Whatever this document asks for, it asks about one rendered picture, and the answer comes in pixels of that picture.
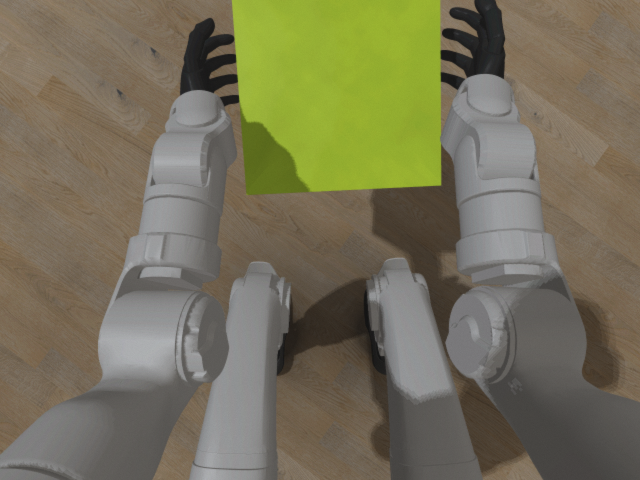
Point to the robot left forearm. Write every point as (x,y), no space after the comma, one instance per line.
(176,247)

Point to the left robot upper arm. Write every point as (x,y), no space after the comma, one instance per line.
(156,348)

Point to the carton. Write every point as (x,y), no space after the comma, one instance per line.
(339,94)

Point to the robot right forearm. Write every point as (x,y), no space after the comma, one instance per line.
(498,195)

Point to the robot left hand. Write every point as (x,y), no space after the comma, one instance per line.
(196,69)

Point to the right robot upper arm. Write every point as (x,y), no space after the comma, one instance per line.
(525,348)

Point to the right robot shin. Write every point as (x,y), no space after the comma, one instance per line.
(397,263)

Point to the robot left foot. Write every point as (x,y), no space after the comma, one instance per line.
(280,358)

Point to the robot right hand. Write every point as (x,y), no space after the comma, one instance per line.
(487,49)

